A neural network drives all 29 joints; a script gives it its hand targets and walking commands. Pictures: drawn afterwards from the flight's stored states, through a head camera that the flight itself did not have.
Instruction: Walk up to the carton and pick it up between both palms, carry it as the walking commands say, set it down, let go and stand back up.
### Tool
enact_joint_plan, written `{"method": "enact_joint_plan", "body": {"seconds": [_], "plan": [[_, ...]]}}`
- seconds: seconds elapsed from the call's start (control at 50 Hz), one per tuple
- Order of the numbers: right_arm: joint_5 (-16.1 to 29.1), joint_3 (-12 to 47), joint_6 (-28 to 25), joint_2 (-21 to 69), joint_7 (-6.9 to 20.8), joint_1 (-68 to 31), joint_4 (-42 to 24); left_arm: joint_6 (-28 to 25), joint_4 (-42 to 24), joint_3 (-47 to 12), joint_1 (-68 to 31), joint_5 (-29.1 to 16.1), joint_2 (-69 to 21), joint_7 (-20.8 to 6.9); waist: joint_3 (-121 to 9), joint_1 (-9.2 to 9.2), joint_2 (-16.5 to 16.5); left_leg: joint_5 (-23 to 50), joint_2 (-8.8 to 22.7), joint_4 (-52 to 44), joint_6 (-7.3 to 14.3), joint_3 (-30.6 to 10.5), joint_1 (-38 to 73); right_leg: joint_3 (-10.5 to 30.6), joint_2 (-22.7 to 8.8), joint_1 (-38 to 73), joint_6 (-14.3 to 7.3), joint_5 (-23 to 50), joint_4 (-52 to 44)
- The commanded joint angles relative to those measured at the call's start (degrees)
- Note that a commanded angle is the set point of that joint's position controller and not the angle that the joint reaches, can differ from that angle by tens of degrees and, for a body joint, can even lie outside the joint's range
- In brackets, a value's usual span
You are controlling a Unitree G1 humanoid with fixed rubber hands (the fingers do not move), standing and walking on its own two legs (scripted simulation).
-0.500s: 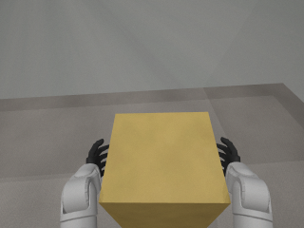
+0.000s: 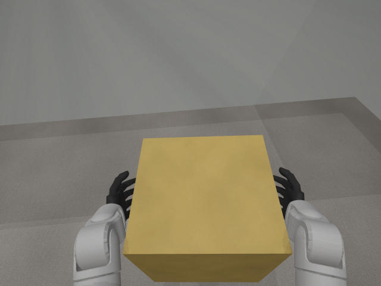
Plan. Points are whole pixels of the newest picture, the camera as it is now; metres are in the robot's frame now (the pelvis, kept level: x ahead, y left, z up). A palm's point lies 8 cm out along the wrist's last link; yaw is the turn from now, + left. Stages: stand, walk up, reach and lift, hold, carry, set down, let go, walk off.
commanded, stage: carry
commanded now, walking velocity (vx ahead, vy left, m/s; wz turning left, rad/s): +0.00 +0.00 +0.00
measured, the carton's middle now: (204, 214) +0.29 +0.00 +0.00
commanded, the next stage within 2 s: hold in 0.10 s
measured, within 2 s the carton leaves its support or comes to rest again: neither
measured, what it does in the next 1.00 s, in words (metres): stands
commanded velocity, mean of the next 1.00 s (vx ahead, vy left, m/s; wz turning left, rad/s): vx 0.00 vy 0.00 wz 0.00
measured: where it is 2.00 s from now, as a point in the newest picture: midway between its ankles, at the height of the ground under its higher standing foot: outside the picture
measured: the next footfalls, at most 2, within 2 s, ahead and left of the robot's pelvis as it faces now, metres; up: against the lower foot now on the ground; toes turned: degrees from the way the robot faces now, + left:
none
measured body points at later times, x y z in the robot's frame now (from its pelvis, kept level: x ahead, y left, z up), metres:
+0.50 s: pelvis -0.02 +0.01 +0.01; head -0.05 +0.00 +0.46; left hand +0.29 +0.18 +0.07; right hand +0.28 -0.17 +0.07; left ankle +0.02 +0.12 -0.73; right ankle +0.04 -0.10 -0.73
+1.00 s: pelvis +0.02 +0.00 +0.02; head -0.01 +0.00 +0.46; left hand +0.31 +0.18 +0.04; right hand +0.32 -0.17 +0.05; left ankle +0.01 +0.12 -0.73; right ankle +0.04 -0.10 -0.73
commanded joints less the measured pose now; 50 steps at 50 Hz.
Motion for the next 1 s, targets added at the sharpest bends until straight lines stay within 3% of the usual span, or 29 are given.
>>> {"method": "enact_joint_plan", "body": {"seconds": [0.0, 0.02, 0.08, 0.1, 0.14, 0.2, 0.22, 0.24, 0.26, 0.3, 0.4, 0.44, 0.46, 0.48, 0.5, 0.52, 0.56, 0.58, 0.62, 0.64, 0.66, 0.76, 0.8, 0.82, 0.86, 0.88, 0.92, 0.94, 0.98], "plan": [[15.5, 38.94, 2.93, 41.21, 9.85, -22.47, -5.08, 2.9, -5.71, -40.96, -26.98, -15.24, -39.44, -9.24, -11.53, -0.26, -3.07, 8.28, 5.85, -4.42, 0.61, -4.51, 2.6, 5.6, -6.72, 7.57, 0.37, 8.01, -4.93], [12.96, 36.48, 2.9, 40.71, 10.28, -18.45, 1.86, 2.62, -0.91, -39.16, -24.55, -12.95, -38.11, -9.64, -13.09, -0.38, -4.72, 9.5, 6.18, -3.26, 0.28, -4.73, 4.11, 5.6, -6.37, 7.32, 0.33, 10.8, -4.52], [15.62, 39.58, 3.46, 40.66, 10.45, -21.24, -3.52, 3.41, -4.37, -42.13, -26.09, -15.39, -39.35, -9.99, -13.93, -0.08, -1.48, 9.37, 5.87, -3.4, 0.3, -3.82, 3.85, 6.09, -7.05, 9.38, 0.18, 14.1, -3.5], [1.18, 19.18, -2.46, 33.39, 9.96, -19.08, 28.78, -2.77, 28.27, -18.49, -21.76, 1.05, -29.98, -9.14, 8.3, 1.51, -1.1, -0.46, -8.29, -11.5, 2.24, -5.55, 2.45, 12.46, 8.45, 11.97, 1.03, 1.92, -11.09], [1.79, 22.04, -11.59, 32.33, 8.82, -14.89, 18.23, -12.78, 17.07, -23.56, -18.67, 1.95, -27.66, -8.07, 6.97, -0.09, -0.62, 5.15, -8.87, -12.03, 3.19, -5.47, 4.51, 13.61, 6.97, 20.08, 0.27, 10.17, -9.82], [6.01, 31.08, -17.13, 34.77, 8.54, -23.08, 9.44, -18.14, 2.43, -31.63, -30.7, -5.2, -30.33, -8.67, -8.28, 1.54, 0.18, 13.99, -8.51, -9.43, 1.85, -8.29, 4.04, 14.31, 6.09, 30.45, 0.18, 21.34, -6.51], [6.7, 32.87, -18.21, 36.86, 8.64, -26.29, 7.33, -18.82, 4.08, -31.74, -31.29, -5.66, -31.55, -8.96, -11.02, 3.29, -3.25, 14.33, -7.81, -10.03, 2.03, -9.17, 6.72, 13.1, 6.82, 30.8, 0.46, 19.72, -6.17], [7.98, 34.01, -19.28, 38.37, 8.99, -30.35, 6.27, -19.77, 2.69, -31.31, -34.23, -5.38, -30.47, -9.13, -11.68, 4.04, 1.46, 12.16, -7.96, -10.75, 2.1, -8.39, 6.34, 13.66, 6.3, 28.91, 0.38, 16.68, -5.85], [9.11, 37.04, -20.07, 39.03, 8.71, -29.88, 1.62, -20.69, -0.83, -34.16, -35.04, -7.21, -31.57, -9.16, -15.25, 2.64, -1.57, 13.61, -8.0, -10.56, 2.67, -8.94, 8.53, 14.44, 6.38, 30.44, 0.69, 20.55, -5.8], [10.67, 39.36, -20.76, 39.42, 8.35, -31.76, -2.08, -21.37, -2.2, -36.66, -34.3, -8.58, -32.5, -9.24, -18.41, 4.1, -2.78, 12.55, -7.73, -9.91, 2.79, -9.63, 8.26, 13.43, 6.6, 32.71, 1.06, 18.1, -5.44], [0.69, 24.24, -16.76, 28.19, 7.51, -24.12, 17.39, -18.29, 19.25, -26.02, -30.29, -1.58, -25.79, -9.43, 2.57, -2.27, -0.09, -7.33, -7.16, -14.18, 3.31, -8.15, 2.7, 10.82, 7.22, 23.7, 0.16, -5.27, -11.11], [-0.96, 21.23, -15.89, 26.83, 8.16, -26.0, 19.88, -18.04, 20.92, -24.71, -33.81, -1.74, -26.71, -9.97, 6.75, -2.56, -1.32, -12.52, -4.92, -16.44, 3.57, -8.93, 2.47, 9.32, 7.79, 24.15, -0.67, -8.39, -11.19], [-1.48, 18.39, -16.28, 24.49, 8.78, -29.31, 21.94, -17.87, 24.94, -21.3, -35.3, 0.63, -25.2, -9.55, 4.46, -1.64, 4.09, -17.15, -4.24, -17.67, 3.6, -9.07, 3.26, 8.99, 7.93, 25.82, -0.33, -9.77, -10.11], [-1.41, 18.19, -15.9, 26.63, 9.38, -32.4, 23.41, -17.88, 26.39, -22.38, -38.37, -0.88, -28.33, -9.73, 5.58, -2.9, -1.24, -14.91, -4.29, -16.18, 3.05, -9.71, 4.79, 9.53, 7.12, 23.44, -0.52, -11.24, -11.52], [-1.97, 16.12, -15.82, 28.23, 10.36, -34.77, 26.71, -17.42, 30.1, -19.64, -40.44, 1.87, -29.33, -9.64, 7.37, -3.0, 2.63, -16.77, -4.87, -16.25, 2.83, -8.97, 5.21, 9.84, 6.6, 19.43, -0.64, -12.78, -11.62], [-1.78, 16.18, -15.83, 30.65, 11.13, -36.32, 27.2, -17.69, 31.34, -20.29, -42.3, 0.81, -32.76, -10.25, 8.08, -3.77, -0.42, -17.08, -4.33, -16.34, 3.18, -9.95, 6.17, 9.47, 7.46, 18.83, -0.1, -12.3, -11.32], [1.75, 18.36, -16.21, 35.34, 12.83, -39.64, 25.72, -17.79, 31.04, -20.53, -42.03, 0.8, -37.03, -11.35, 5.76, -1.33, 2.62, -9.32, -4.11, -16.17, 2.25, -10.4, 6.37, 10.49, 7.19, 21.26, -0.63, -5.86, -11.45], [3.18, 19.66, -15.98, 40.02, 13.78, -40.08, 27.14, -17.11, 32.1, -22.19, -43.34, -0.51, -41.61, -12.26, 2.75, -2.09, 2.82, -6.27, -4.76, -15.49, 1.85, -10.46, 7.59, 11.06, 7.26, 23.29, -0.43, -3.21, -11.74], [3.86, 22.45, -15.59, 47.31, 15.86, -42.56, 28.28, -18.03, 30.24, -22.63, -47.43, -2.04, -46.1, -13.36, -2.16, 1.2, -1.6, -5.21, -4.06, -15.13, 2.63, -11.91, 6.21, 11.37, 7.73, 25.12, -0.23, -2.78, -10.77], [3.23, 22.32, -15.89, 47.22, 16.72, -45.62, 27.48, -18.27, 32.84, -21.6, -49.35, -1.0, -47.68, -13.33, 0.34, -0.18, 0.93, -9.17, -4.51, -16.87, 2.93, -10.77, 3.29, 10.28, 8.61, 23.67, -0.04, -3.0, -9.83], [3.23, 22.17, -15.88, 47.82, 17.47, -47.62, 29.31, -18.91, 33.07, -22.65, -52.61, -2.19, -48.85, -13.78, 0.47, -0.38, -1.95, -11.36, -3.91, -17.11, 3.2, -11.86, 1.36, 9.55, 9.78, 24.55, -0.11, -4.84, -8.78], [6.87, 28.8, -17.69, 51.85, 17.77, -42.26, 22.98, -20.43, 25.01, -29.01, -46.48, -5.93, -51.89, -14.31, -7.81, 0.77, -5.16, 7.72, -4.8, -14.53, 2.05, -12.34, 6.92, 12.32, 8.86, 26.22, 0.48, 10.4, -9.25], [4.72, 26.49, -17.33, 50.91, 17.4, -34.36, 26.0, -19.37, 23.33, -30.27, -43.55, -4.95, -50.21, -13.68, -6.72, -0.65, -3.47, 12.83, -4.91, -14.45, 1.69, -12.49, 12.03, 12.78, 9.32, 23.81, 0.23, 12.26, -10.99], [4.2, 27.17, -16.84, 48.69, 17.21, -30.62, 25.56, -18.54, 24.61, -28.97, -38.16, -3.37, -49.78, -13.69, -7.15, 0.45, 0.76, 17.16, -5.8, -14.17, 1.13, -11.25, 12.29, 13.27, 9.68, 25.75, 0.26, 16.08, -11.69], [2.24, 25.93, -16.33, 47.06, 16.77, -25.14, 28.61, -18.03, 24.47, -28.26, -34.3, -2.14, -46.68, -13.11, -4.45, 0.57, 2.21, 17.01, -5.86, -14.95, 1.26, -10.96, 12.32, 14.28, 9.11, 25.2, 0.06, 16.47, -13.1], [2.79, 25.64, -16.79, 45.78, 16.46, -23.45, 25.9, -18.08, 22.27, -29.24, -33.2, -2.31, -46.23, -13.08, -4.2, -1.7, 2.19, 19.55, -6.2, -14.94, 1.09, -10.28, 12.73, 14.81, 9.08, 25.6, -0.04, 18.16, -14.24], [3.8, 27.36, -17.54, 46.08, 15.87, -24.84, 21.75, -18.28, 19.82, -30.15, -31.41, -2.69, -46.76, -12.85, -7.5, 1.05, 0.74, 19.38, -6.36, -15.09, 1.29, -10.26, 14.05, 15.56, 8.35, 27.38, 0.27, 20.8, -14.1], [3.9, 28.04, -17.76, 46.48, 15.73, -22.13, 22.67, -18.63, 16.93, -32.72, -33.64, -3.65, -45.95, -12.92, -6.01, -1.3, 3.57, 20.32, -6.68, -15.42, 0.84, -10.2, 13.66, 15.5, 8.74, 26.89, 0.08, 21.16, -14.48], [5.23, 30.42, -19.0, 46.02, 15.18, -26.45, 17.09, -19.12, 15.13, -33.65, -34.19, -3.97, -45.68, -12.83, -9.79, -0.45, 3.12, 21.78, -6.81, -14.95, 0.88, -10.31, 14.38, 15.84, 8.36, 28.94, 0.43, 23.17, -13.67]]}}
